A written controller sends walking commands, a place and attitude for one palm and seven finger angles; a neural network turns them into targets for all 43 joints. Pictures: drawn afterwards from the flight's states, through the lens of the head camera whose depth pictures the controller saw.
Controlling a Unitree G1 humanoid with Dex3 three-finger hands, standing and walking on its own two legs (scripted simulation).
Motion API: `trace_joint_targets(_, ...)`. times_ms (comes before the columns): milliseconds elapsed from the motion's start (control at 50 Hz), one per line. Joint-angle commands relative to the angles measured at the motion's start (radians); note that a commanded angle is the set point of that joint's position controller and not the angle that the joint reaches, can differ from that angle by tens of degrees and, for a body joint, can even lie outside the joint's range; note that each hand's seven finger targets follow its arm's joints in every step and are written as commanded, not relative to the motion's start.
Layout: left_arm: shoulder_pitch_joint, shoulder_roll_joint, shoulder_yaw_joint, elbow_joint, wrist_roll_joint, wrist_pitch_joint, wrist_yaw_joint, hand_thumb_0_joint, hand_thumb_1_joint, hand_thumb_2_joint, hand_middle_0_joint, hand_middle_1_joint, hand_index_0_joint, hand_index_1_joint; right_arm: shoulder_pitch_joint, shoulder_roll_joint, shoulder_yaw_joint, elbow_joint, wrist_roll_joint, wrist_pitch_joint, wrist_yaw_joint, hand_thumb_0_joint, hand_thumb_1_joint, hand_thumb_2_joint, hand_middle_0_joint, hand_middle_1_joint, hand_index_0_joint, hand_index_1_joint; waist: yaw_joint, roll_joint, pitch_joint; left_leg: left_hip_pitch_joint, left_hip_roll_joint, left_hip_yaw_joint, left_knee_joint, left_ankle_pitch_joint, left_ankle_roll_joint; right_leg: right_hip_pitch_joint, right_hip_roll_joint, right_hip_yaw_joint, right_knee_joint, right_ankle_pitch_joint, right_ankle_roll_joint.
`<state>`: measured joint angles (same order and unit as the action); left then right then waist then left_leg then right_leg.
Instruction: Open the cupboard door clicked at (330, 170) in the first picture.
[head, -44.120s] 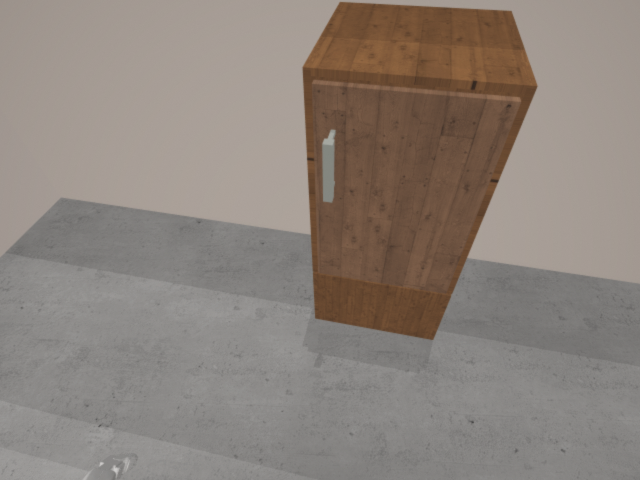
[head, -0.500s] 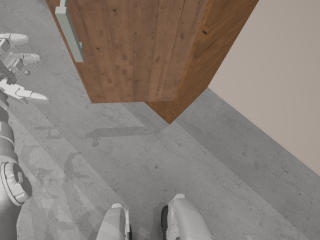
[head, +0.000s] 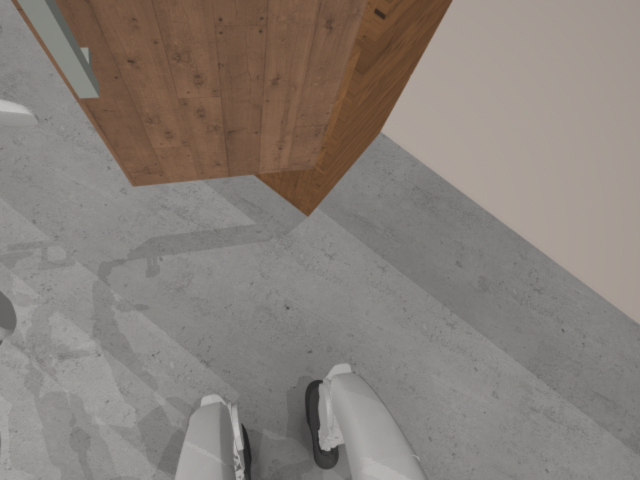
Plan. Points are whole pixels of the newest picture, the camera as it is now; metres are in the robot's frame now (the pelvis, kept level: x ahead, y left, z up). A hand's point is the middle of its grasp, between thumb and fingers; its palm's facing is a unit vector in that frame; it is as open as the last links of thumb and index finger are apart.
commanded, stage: move the hooked fingers beside the handle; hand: left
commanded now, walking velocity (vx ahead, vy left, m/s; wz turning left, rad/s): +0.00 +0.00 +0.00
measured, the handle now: (59, 23) +0.61 +0.20 +0.07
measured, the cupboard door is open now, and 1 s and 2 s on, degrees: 48 48 48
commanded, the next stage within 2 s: slide the fingers in behind the handle in 0.80 s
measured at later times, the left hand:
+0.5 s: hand out of the picture +0.54 +0.27 +0.07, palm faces +0.04 -1.00 -0.01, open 14.0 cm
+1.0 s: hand out of the picture +0.54 +0.28 +0.07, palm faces +0.05 -1.00 -0.02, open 14.0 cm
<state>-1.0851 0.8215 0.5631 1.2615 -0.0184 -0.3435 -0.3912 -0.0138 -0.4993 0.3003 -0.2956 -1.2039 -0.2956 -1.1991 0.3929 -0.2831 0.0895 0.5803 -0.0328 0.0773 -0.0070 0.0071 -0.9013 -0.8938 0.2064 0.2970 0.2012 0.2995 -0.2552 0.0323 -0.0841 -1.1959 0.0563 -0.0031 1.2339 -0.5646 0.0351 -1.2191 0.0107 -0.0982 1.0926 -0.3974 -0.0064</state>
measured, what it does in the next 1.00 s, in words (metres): stands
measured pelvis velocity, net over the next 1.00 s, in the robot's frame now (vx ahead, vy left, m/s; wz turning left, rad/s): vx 0.00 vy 0.00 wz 0.00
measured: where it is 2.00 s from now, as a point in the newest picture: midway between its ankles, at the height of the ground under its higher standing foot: (282, 460)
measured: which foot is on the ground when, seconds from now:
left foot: down 0.00-1.00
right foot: down 0.00-1.00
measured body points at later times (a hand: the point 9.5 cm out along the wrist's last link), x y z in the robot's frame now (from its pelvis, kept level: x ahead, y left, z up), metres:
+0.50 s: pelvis +0.01 +0.00 +0.01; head +0.19 +0.05 +0.42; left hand +0.53 +0.32 +0.07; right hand +0.02 -0.27 -0.08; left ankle -0.01 +0.09 -0.63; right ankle +0.05 -0.12 -0.63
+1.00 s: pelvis +0.00 +0.00 +0.00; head +0.19 +0.04 +0.41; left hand +0.53 +0.33 +0.07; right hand -0.01 -0.27 -0.09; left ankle -0.01 +0.09 -0.63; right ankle +0.05 -0.12 -0.63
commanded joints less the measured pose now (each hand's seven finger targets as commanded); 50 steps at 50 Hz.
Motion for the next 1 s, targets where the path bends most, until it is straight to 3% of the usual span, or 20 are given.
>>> trace_joint_targets(0, -0.272, 0.324, 0.052, -0.2, -0.036, -0.056, -0.014, 0.0, -0.5, 0.3, -0.3, -1.2, -0.3, -1.2, 0.235, -0.219, -0.079, -0.03, -0.004, 0.008, -0.01, 0.0, -0.9, -0.9, 0.2, 0.3, 0.2, 0.3, 0.036, 0.209, -0.622, 0.431, -0.003, -0.087, -0.138, 0.62, -0.016, 0.372, 0.035, 0.046, -0.075, 0.332, -0.011)
trace_joint_targets(80, -0.243, 0.325, 0.053, -0.248, -0.048, -0.037, -0.04, 0.0, -0.5, 0.3, -0.3, -1.2, -0.3, -1.2, 0.233, -0.217, -0.08, -0.046, 0.003, 0.025, -0.005, 0.0, -0.9, -0.9, 0.2, 0.3, 0.2, 0.3, 0.046, 0.211, -0.618, 0.416, -0.002, -0.076, -0.152, 0.613, -0.009, 0.408, 0.039, 0.049, -0.08, 0.361, -0.011)
trace_joint_targets(140, -0.257, 0.337, 0.086, -0.308, -0.067, -0.058, -0.034, 0.0, -0.5, 0.3, -0.3, -1.2, -0.3, -1.2, 0.231, -0.214, -0.089, -0.044, 0.002, 0.023, -0.003, 0.0, -0.9, -0.9, 0.2, 0.3, 0.2, 0.3, 0.046, 0.207, -0.628, 0.42, -0.003, -0.071, -0.147, 0.615, -0.007, 0.428, 0.042, 0.056, -0.089, 0.376, -0.009)
trace_joint_targets(160, -0.268, 0.349, 0.097, -0.338, -0.071, -0.075, -0.031, 0.0, -0.5, 0.3, -0.3, -1.2, -0.3, -1.2, 0.229, -0.214, -0.091, -0.045, 0.001, 0.02, -0.003, 0.0, -0.9, -0.9, 0.2, 0.3, 0.2, 0.3, 0.053, 0.238, -0.636, 0.441, -0.001, -0.072, -0.142, 0.631, -0.01, 0.415, 0.044, 0.057, -0.083, 0.375, -0.015)
trace_joint_targets(260, -0.29, 0.212, -0.001, -0.377, -0.076, -0.101, -0.025, 0.0, -0.5, 0.3, -0.3, -1.2, -0.3, -1.2, 0.238, -0.206, -0.1, -0.012, -0.002, 0.022, 0.006, 0.0, -0.9, -0.9, 0.2, 0.3, 0.2, 0.3, 0.031, 0.329, -0.621, 0.629, 0.013, -0.107, -0.152, 0.774, -0.044, 0.287, 0.048, 0.031, -0.102, 0.323, -0.017)
trace_joint_targets(360, -0.248, 0.118, -0.06, -0.235, -0.083, -0.04, -0.031, 0.0, -0.5, 0.3, -0.3, -1.2, -0.3, -1.2, 0.231, -0.204, -0.096, 0.0, 0.004, 0.027, 0.0, 0.0, -0.9, -0.9, 0.2, 0.3, 0.2, 0.3, 0.007, 0.235, -0.505, 0.541, 0.005, -0.101, -0.167, 0.67, -0.027, 0.279, 0.046, 0.026, -0.12, 0.288, -0.012)
trace_joint_targets(420, -0.254, 0.169, -0.031, -0.216, -0.07, -0.042, -0.018, 0.0, -0.5, 0.3, -0.3, -1.2, -0.3, -1.2, 0.222, -0.204, -0.091, -0.01, 0.002, 0.029, -0.004, 0.0, -0.9, -0.9, 0.2, 0.3, 0.2, 0.3, 0.018, 0.203, -0.497, 0.477, -0.003, -0.089, -0.166, 0.61, -0.023, 0.314, 0.042, 0.032, -0.113, 0.292, -0.012)
trace_joint_targets(460, -0.27, 0.212, -0.003, -0.265, -0.062, -0.076, 0.0, 0.0, -0.5, 0.3, -0.3, -1.2, -0.3, -1.2, 0.215, -0.201, -0.09, -0.024, -0.001, 0.026, -0.005, 0.0, -0.9, -0.9, 0.2, 0.3, 0.2, 0.3, 0.03, 0.228, -0.517, 0.471, -0.005, -0.084, -0.159, 0.617, -0.023, 0.331, 0.042, 0.038, -0.097, 0.31, -0.019)
trace_joint_targets(560, -0.288, 0.275, 0.052, -0.354, -0.058, -0.144, 0.028, 0.0, -0.5, 0.3, -0.3, -1.2, -0.3, -1.2, 0.203, -0.201, -0.097, -0.035, -0.007, 0.017, 0.002, 0.0, -0.9, -0.9, 0.2, 0.3, 0.2, 0.3, 0.053, 0.274, -0.634, 0.524, -0.003, -0.086, -0.139, 0.692, -0.034, 0.377, 0.042, 0.049, -0.075, 0.356, -0.023)
trace_joint_targets(580, -0.271, 0.257, 0.04, -0.319, -0.058, -0.135, 0.024, 0.0, -0.5, 0.3, -0.3, -1.2, -0.3, -1.2, 0.199, -0.199, -0.094, -0.031, -0.005, 0.018, 0.005, 0.0, -0.9, -0.9, 0.2, 0.3, 0.2, 0.3, 0.051, 0.273, -0.621, 0.512, -0.003, -0.084, -0.142, 0.677, -0.035, 0.38, 0.043, 0.048, -0.079, 0.353, -0.02)
trace_joint_targets(640, -0.23, 0.244, 0.016, -0.215, -0.06, -0.086, 0.0, 0.0, -0.5, 0.3, -0.3, -1.2, -0.3, -1.2, 0.187, -0.203, -0.083, -0.036, 0.007, 0.022, 0.0, 0.0, -0.9, -0.9, 0.2, 0.3, 0.2, 0.3, 0.035, 0.174, -0.514, 0.377, -0.012, -0.06, -0.153, 0.526, -0.009, 0.415, 0.042, 0.057, -0.1, 0.317, -0.01)
trace_joint_targets(680, -0.261, 0.248, -0.007, -0.179, -0.051, -0.063, -0.021, 0.0, -0.5, 0.3, -0.3, -1.2, -0.3, -1.2, 0.184, -0.204, -0.076, -0.038, 0.013, 0.023, -0.009, 0.0, -0.9, -0.9, 0.2, 0.3, 0.2, 0.3, 0.023, 0.172, -0.484, 0.336, -0.015, -0.056, -0.157, 0.467, -0.002, 0.405, 0.039, 0.06, -0.102, 0.288, -0.008)
trace_joint_targets(720, -0.3, 0.279, 0.005, -0.198, -0.05, -0.062, -0.03, 0.0, -0.5, 0.3, -0.3, -1.2, -0.3, -1.2, 0.192, -0.209, -0.076, -0.034, 0.012, 0.018, -0.016, 0.0, -0.9, -0.9, 0.2, 0.3, 0.2, 0.3, 0.019, 0.169, -0.51, 0.333, -0.016, -0.063, -0.152, 0.447, 0.001, 0.397, 0.038, 0.061, -0.099, 0.267, -0.007)
trace_joint_targets(760, -0.338, 0.263, -0.002, -0.25, -0.065, -0.087, -0.039, 0.0, -0.5, 0.3, -0.3, -1.2, -0.3, -1.2, 0.196, -0.208, -0.078, -0.033, 0.008, 0.01, -0.017, 0.0, -0.9, -0.9, 0.2, 0.3, 0.2, 0.3, 0.014, 0.222, -0.573, 0.391, -0.013, -0.072, -0.138, 0.494, -0.004, 0.363, 0.04, 0.058, -0.082, 0.281, -0.014)
trace_joint_targets(780, -0.332, 0.304, 0.033, -0.255, -0.068, -0.098, -0.04, 0.0, -0.5, 0.3, -0.3, -1.2, -0.3, -1.2, 0.199, -0.213, -0.08, -0.026, 0.005, 0.007, -0.017, 0.0, -0.9, -0.9, 0.2, 0.3, 0.2, 0.3, 0.027, 0.231, -0.605, 0.406, -0.011, -0.077, -0.132, 0.514, -0.011, 0.363, 0.04, 0.057, -0.077, 0.282, -0.014)
trace_joint_targets(800, -0.345, 0.308, 0.035, -0.259, -0.072, -0.105, -0.042, 0.0, -0.5, 0.3, -0.3, -1.2, -0.3, -1.2, 0.198, -0.215, -0.08, -0.02, 0.004, 0.005, -0.016, 0.0, -0.9, -0.9, 0.2, 0.3, 0.2, 0.3, 0.019, 0.22, -0.615, 0.404, -0.009, -0.08, -0.122, 0.521, -0.01, 0.358, 0.04, 0.058, -0.074, 0.286, -0.012)
trace_joint_targets(840, -0.342, 0.286, 0.026, -0.252, -0.078, -0.108, -0.045, 0.0, -0.5, 0.3, -0.3, -1.2, -0.3, -1.2, 0.2, -0.213, -0.081, -0.016, 0.005, 0.003, -0.014, 0.0, -0.9, -0.9, 0.2, 0.3, 0.2, 0.3, 0.018, 0.217, -0.613, 0.406, -0.009, -0.084, -0.123, 0.521, -0.011, 0.359, 0.04, 0.056, -0.076, 0.284, -0.012)
trace_joint_targets(860, -0.343, 0.273, 0.016, -0.269, -0.079, -0.111, -0.049, 0.0, -0.5, 0.3, -0.3, -1.2, -0.3, -1.2, 0.203, -0.213, -0.081, -0.017, 0.004, 0.003, -0.011, 0.0, -0.9, -0.9, 0.2, 0.3, 0.2, 0.3, 0.022, 0.258, -0.628, 0.44, -0.009, -0.086, -0.124, 0.543, -0.014, 0.339, 0.041, 0.053, -0.071, 0.283, -0.017)
trace_joint_targets(960, -0.307, 0.199, -0.044, -0.208, -0.067, -0.047, -0.046, 0.0, -0.5, 0.3, -0.3, -1.2, -0.3, -1.2, 0.206, -0.212, -0.078, -0.018, 0.01, 0.012, -0.008, 0.0, -0.9, -0.9, 0.2, 0.3, 0.2, 0.3, 0.011, 0.243, -0.531, 0.428, -0.006, -0.089, -0.147, 0.498, -0.011, 0.283, 0.042, 0.039, -0.092, 0.228, -0.014)
trace_joint_targets(980, -0.33, 0.215, -0.039, -0.206, -0.064, -0.037, -0.039, 0.0, -0.5, 0.3, -0.3, -1.2, -0.3, -1.2, 0.206, -0.215, -0.076, -0.011, 0.009, 0.013, -0.01, 0.0, -0.9, -0.9, 0.2, 0.3, 0.2, 0.3, 0.007, 0.231, -0.523, 0.416, -0.004, -0.092, -0.149, 0.482, -0.012, 0.282, 0.041, 0.037, -0.095, 0.218, -0.011)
